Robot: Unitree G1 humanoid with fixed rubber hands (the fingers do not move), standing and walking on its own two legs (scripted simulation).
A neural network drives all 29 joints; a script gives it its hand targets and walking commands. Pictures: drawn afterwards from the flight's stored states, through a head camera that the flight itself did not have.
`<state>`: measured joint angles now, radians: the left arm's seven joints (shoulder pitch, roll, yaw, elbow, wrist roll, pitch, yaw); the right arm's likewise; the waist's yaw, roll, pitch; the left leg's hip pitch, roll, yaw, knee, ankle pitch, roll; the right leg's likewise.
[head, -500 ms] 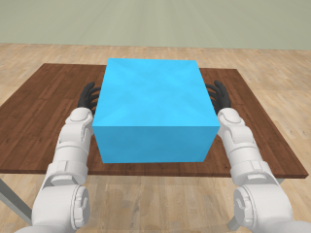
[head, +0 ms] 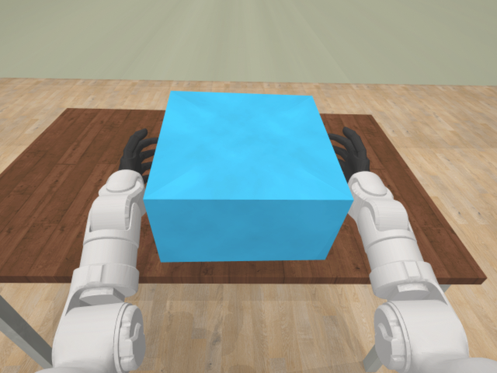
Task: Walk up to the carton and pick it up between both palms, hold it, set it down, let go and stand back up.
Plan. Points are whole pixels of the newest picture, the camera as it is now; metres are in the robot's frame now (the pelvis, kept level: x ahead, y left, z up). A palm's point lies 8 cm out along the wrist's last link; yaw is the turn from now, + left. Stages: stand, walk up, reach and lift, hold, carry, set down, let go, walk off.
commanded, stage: hold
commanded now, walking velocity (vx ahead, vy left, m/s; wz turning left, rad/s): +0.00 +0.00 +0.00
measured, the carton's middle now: (243, 170) +0.41 +0.02 +0.15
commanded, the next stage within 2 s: none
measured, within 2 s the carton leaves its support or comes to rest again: neither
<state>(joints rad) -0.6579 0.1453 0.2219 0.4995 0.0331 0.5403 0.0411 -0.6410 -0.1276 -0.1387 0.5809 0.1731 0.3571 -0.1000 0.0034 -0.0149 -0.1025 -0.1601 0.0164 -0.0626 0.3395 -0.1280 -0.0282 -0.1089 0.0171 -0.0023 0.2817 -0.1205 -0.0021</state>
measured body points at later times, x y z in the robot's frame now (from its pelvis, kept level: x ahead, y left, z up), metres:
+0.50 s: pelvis +0.00 +0.00 +0.00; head -0.06 +0.01 +0.45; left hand +0.38 +0.20 +0.18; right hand +0.39 -0.16 +0.19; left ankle +0.04 +0.13 -0.75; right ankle +0.02 -0.12 -0.75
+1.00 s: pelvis +0.00 +0.00 +0.00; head -0.06 +0.01 +0.45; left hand +0.38 +0.20 +0.17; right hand +0.39 -0.16 +0.18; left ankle +0.04 +0.13 -0.75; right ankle +0.02 -0.12 -0.75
